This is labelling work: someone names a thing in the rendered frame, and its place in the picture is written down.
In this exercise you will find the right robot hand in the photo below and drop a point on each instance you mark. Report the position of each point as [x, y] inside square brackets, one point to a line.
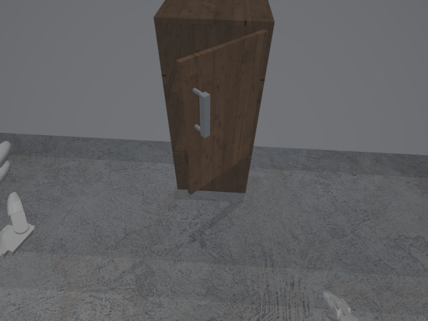
[340, 308]

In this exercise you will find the left robot hand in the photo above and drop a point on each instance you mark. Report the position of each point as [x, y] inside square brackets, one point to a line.
[13, 236]

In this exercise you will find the cupboard door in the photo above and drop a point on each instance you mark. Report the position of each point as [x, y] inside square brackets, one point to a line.
[230, 73]

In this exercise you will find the handle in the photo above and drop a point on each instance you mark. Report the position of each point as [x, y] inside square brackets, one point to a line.
[204, 104]

